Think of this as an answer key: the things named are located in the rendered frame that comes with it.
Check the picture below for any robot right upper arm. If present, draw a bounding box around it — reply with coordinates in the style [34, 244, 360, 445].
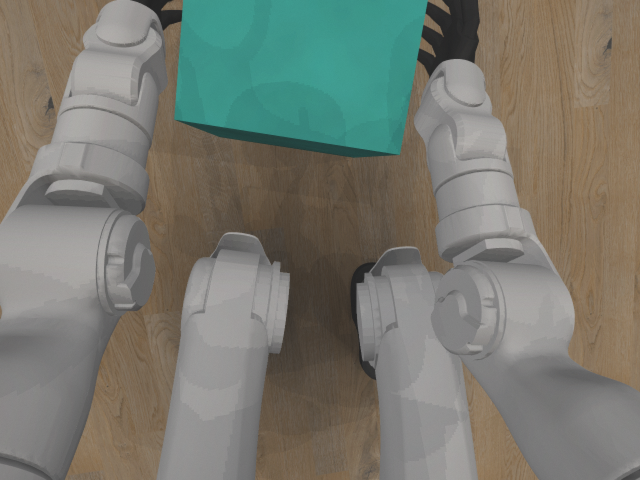
[431, 260, 640, 480]

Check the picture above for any left robot thigh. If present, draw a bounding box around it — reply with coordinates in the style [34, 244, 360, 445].
[156, 249, 290, 480]

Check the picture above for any robot left upper arm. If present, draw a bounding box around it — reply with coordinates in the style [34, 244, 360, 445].
[0, 204, 156, 480]

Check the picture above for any left robot forearm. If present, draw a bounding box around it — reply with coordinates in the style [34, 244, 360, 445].
[0, 0, 168, 228]

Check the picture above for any left robot hand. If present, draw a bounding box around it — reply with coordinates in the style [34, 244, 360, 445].
[132, 0, 182, 30]

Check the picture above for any right robot hand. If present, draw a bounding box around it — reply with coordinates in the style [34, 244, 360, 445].
[417, 0, 480, 78]

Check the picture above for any right robot forearm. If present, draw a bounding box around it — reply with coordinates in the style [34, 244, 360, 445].
[414, 59, 575, 315]

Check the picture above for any robot left shin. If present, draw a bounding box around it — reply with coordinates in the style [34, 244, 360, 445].
[181, 232, 271, 333]

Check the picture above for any carton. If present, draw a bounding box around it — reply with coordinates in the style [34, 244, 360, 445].
[174, 0, 428, 158]

